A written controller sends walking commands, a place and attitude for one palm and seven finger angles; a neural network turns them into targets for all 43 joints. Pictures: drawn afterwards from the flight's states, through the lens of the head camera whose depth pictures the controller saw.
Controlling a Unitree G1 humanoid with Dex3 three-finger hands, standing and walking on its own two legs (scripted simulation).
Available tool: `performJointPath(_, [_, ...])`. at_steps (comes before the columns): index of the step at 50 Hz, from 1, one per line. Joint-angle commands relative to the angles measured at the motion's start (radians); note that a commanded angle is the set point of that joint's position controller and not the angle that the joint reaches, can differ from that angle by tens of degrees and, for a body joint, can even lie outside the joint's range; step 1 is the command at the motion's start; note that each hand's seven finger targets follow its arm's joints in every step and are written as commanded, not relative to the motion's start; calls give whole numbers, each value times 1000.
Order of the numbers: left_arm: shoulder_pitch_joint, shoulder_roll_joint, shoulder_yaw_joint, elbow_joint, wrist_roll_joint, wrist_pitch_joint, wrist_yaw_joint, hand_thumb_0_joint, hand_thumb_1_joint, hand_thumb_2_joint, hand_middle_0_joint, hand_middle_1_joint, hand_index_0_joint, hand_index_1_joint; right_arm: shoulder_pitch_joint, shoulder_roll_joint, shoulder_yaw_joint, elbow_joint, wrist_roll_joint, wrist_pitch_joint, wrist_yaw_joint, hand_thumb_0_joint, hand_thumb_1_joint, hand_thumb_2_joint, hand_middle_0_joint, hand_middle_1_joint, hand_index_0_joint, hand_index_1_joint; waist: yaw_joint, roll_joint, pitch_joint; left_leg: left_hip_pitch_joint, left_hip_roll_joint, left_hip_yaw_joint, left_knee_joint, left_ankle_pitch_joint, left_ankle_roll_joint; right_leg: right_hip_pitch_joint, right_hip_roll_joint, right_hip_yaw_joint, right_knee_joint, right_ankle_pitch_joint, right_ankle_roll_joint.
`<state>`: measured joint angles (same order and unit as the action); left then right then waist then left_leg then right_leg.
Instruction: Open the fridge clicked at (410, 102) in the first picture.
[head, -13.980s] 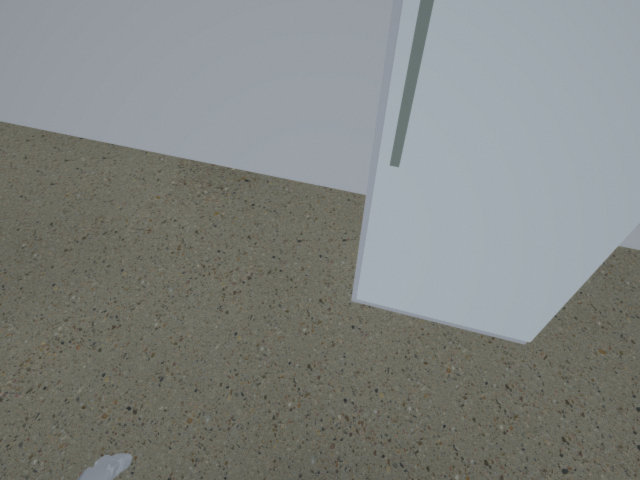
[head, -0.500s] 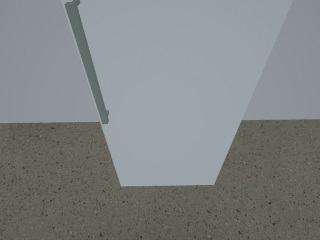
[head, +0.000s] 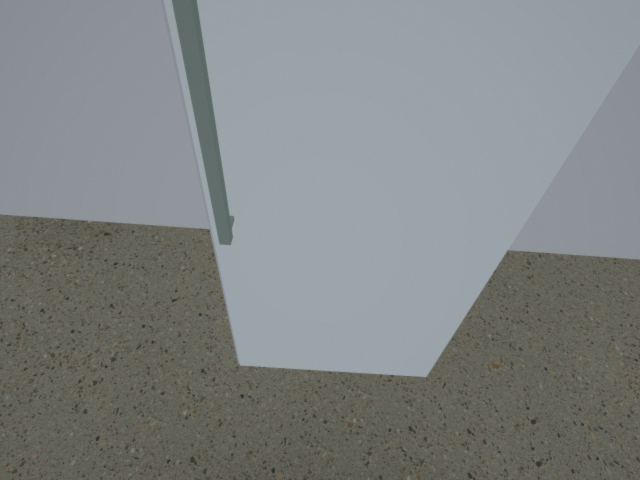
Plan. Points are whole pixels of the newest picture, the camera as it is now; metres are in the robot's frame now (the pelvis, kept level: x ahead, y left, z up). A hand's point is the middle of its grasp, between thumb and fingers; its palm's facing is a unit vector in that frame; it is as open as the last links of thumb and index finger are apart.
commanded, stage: come to a stop and stand still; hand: left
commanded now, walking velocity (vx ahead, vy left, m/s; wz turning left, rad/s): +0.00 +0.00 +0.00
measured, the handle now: (213, 140) +0.52 +0.21 +0.15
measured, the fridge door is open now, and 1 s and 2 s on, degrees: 0 0 0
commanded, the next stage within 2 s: look again from close up in 0.46 s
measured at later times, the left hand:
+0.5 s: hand out of the picture -0.03 +0.18 -0.18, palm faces +0.04 -0.99 -0.16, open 7.4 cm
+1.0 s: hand out of the picture -0.04 +0.17 -0.18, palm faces +0.03 -0.99 -0.14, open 7.4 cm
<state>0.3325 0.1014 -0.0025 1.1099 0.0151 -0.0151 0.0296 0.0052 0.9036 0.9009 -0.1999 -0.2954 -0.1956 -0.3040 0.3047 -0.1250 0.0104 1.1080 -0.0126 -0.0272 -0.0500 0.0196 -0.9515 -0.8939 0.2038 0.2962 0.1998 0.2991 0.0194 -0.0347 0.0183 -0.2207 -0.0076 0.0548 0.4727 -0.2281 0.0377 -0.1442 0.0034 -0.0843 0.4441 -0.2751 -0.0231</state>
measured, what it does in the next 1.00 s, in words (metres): stands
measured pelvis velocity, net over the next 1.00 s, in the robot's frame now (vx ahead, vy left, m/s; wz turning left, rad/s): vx -0.01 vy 0.02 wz -0.01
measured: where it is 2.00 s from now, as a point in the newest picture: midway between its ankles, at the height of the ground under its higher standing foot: outside the picture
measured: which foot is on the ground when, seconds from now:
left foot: down 0.00-1.00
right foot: down 0.00-1.00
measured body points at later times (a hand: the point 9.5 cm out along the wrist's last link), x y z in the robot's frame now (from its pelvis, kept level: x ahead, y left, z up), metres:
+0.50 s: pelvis -0.01 +0.02 +0.00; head +0.01 +0.02 +0.45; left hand -0.03 +0.23 -0.16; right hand -0.02 -0.19 -0.16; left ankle +0.02 +0.09 -0.74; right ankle -0.02 -0.10 -0.74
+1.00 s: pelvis -0.01 +0.02 +0.00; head +0.00 +0.02 +0.45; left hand -0.04 +0.22 -0.16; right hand -0.03 -0.20 -0.16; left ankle +0.02 +0.09 -0.74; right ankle -0.02 -0.10 -0.74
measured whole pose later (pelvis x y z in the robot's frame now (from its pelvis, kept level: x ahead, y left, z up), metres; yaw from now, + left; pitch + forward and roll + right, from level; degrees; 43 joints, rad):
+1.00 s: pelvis -0.01 +0.02 +0.00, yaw +0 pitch -1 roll +0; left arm 0.34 0.12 0.00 1.11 0.02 -0.01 0.03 0.00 0.90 0.90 -0.20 -0.30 -0.19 -0.30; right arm 0.30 -0.12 0.01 1.12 -0.01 -0.02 -0.03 0.01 -0.92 -0.89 0.20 0.30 0.20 0.30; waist 0.00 -0.02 0.04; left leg -0.22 -0.04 0.07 0.41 -0.18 0.06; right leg -0.17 -0.03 -0.07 0.43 -0.24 0.00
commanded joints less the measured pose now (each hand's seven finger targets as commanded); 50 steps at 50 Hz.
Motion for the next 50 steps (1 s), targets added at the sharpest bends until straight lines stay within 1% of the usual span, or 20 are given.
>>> performJointPath(1, [103, 84, 12, -10, 2, -5, 10, 0, 900, 900, -200, -300, -200, -300, 68, -84, -9, -26, 3, -12, 4, 0, -900, -900, 200, 300, 200, 300, -1, 68, 50, -13, 129, -118, -111, 225, 13, -12, -108, 83, -68, 133, -10])
performJointPath(2, [96, 84, 12, -11, 0, -5, 10, 0, 900, 900, -200, -300, -200, -300, 65, -84, -8, -23, 3, -12, 5, 0, -900, -900, 200, 300, 200, 300, 0, 56, 52, -16, 127, -120, -117, 210, 13, -10, -109, 83, -70, 126, -9])
performJointPath(5, [87, 86, 12, -13, -1, -1, 9, 0, 900, 900, -200, -300, -200, -300, 63, -90, -9, -22, 1, -8, 7, 0, -900, -900, 200, 300, 200, 300, -4, 60, 69, -28, 123, -126, -143, 135, 11, -20, -110, 86, -76, 91, -9])
performJointPath(6, [84, 89, 13, -14, 1, -1, 10, 0, 900, 900, -200, -300, -200, -300, 64, -89, -9, -23, 2, -8, 7, 0, -900, -900, 200, 300, 200, 300, -2, 51, 74, -33, 124, -129, -146, 142, 13, -16, -109, 83, -74, 98, -8])
performJointPath(7, [84, 90, 13, -16, 0, -1, 10, 0, 900, 900, -200, -300, -200, -300, 63, -93, -9, -21, 1, -8, 8, 0, -900, -900, 200, 300, 200, 300, -4, 48, 61, -27, 122, -129, -145, 142, 12, -11, -110, 88, -73, 100, -9])
performJointPath(10, [82, 92, 13, -19, -1, 0, 9, 0, 900, 900, -200, -300, -200, -300, 64, -97, -10, -21, 1, -6, 10, 0, -900, -900, 200, 300, 200, 300, -6, 35, 65, -32, 120, -138, -166, 79, 13, -19, -112, 87, -76, 73, -11])
performJointPath(12, [80, 96, 13, -23, 0, 0, 10, 0, 900, 900, -200, -300, -200, -300, 65, -100, -10, -19, 0, -6, 12, 0, -900, -900, 200, 300, 200, 300, -7, 29, 57, -27, 117, -136, -160, 104, 13, -12, -113, 86, -72, 85, -9])
performJointPath(20, [87, 93, 13, -24, 0, 0, 10, 0, 900, 900, -200, -300, -200, -300, 72, -95, -13, -11, 0, -4, 15, 0, -900, -900, 200, 300, 200, 300, -10, 30, 69, -35, 116, -149, -192, 16, 13, -37, -112, 91, -71, 51, -11])
performJointPath(21, [91, 94, 13, -24, 2, -1, 11, 0, 900, 900, -200, -300, -200, -300, 71, -94, -14, -12, 1, -5, 15, 0, -900, -900, 200, 300, 200, 300, -8, 34, 54, -26, 116, -147, -184, 47, 15, -28, -112, 90, -71, 68, -10])
performJointPath(25, [100, 88, 10, -19, 1, -3, 11, 0, 900, 900, -200, -300, -200, -300, 70, -88, -15, -9, 1, -4, 15, 0, -900, -900, 200, 300, 200, 300, -12, 33, 63, -20, 110, -139, -181, 29, 12, -49, -115, 98, -78, 61, -11])
performJointPath(27, [103, 89, 10, -19, 2, -6, 13, 0, 900, 900, -200, -300, -200, -300, 73, -84, -14, -7, 3, -7, 15, 0, -900, -900, 200, 300, 200, 300, -13, 25, 47, -3, 108, -127, -163, 85, 12, -40, -118, 101, -79, 86, -10])
performJointPath(30, [104, 85, 9, -15, 1, -5, 13, 0, 900, 900, -200, -300, -200, -300, 72, -82, -14, -3, 2, -5, 15, 0, -900, -900, 200, 300, 200, 300, -14, 39, 64, -10, 107, -130, -171, 43, 9, -58, -115, 103, -82, 60, -11])
performJointPath(32, [108, 86, 8, -13, 2, -6, 14, 0, 900, 900, -200, -300, -200, -300, 69, -79, -13, -3, 3, -5, 15, 0, -900, -900, 200, 300, 200, 300, -14, 25, 68, -10, 106, -127, -168, 55, 10, -58, -117, 106, -86, 67, -11])
performJointPath(35, [108, 83, 8, -13, 1, -6, 13, 0, 900, 900, -200, -300, -200, -300, 71, -80, -14, -4, 1, -4, 15, 0, -900, -900, 200, 300, 200, 300, -16, 38, 75, -17, 105, -129, -173, 23, 7, -66, -115, 107, -89, 46, -13])
performJointPath(36, [111, 85, 7, -15, 3, -7, 13, 0, 900, 900, -200, -300, -200, -300, 70, -78, -15, -3, 3, -4, 15, 0, -900, -900, 200, 300, 200, 300, -13, 34, 73, -18, 106, -129, -168, 39, 9, -60, -115, 106, -92, 57, -13])
performJointPath(40, [110, 82, 8, -12, 2, -5, 12, 0, 900, 900, -200, -300, -200, -300, 68, -82, -16, -5, 1, -2, 15, 0, -900, -900, 200, 300, 200, 300, -15, 47, 85, -33, 107, -137, -189, -31, 6, -74, -112, 105, -90, 28, -14])
performJointPath(41, [109, 84, 7, -15, 4, -5, 12, 0, 900, 900, -200, -300, -200, -300, 67, -83, -16, -6, 2, -1, 16, 0, -900, -900, 200, 300, 200, 300, -12, 42, 92, -42, 107, -140, -185, -25, 7, -69, -110, 105, -92, 33, -13])
performJointPath(44, [112, 86, 7, -15, 2, -8, 11, 0, 900, 900, -200, -300, -200, -300, 64, -84, -17, -8, 1, -3, 16, 0, -900, -900, 200, 300, 200, 300, -12, 38, 71, -28, 105, -133, -179, -7, 6, -65, -114, 110, -94, 45, -14])
performJointPath(46, [111, 87, 8, -19, 3, -10, 12, 0, 900, 900, -200, -300, -200, -300, 69, -83, -18, -9, 3, -4, 16, 0, -900, -900, 200, 300, 200, 300, -12, 14, 60, -17, 105, -127, -163, 32, 7, -60, -116, 111, -97, 58, -14])
performJointPath(50, [103, 92, 9, -22, 1, -10, 11, 0, 900, 900, -200, -300, -200, -300, 65, -86, -18, -8, 1, -4, 17, 0, -900, -900, 200, 300, 200, 300, -14, 32, 64, -19, 104, -128, -168, 10, 4, -71, -114, 113, -98, 36, -15])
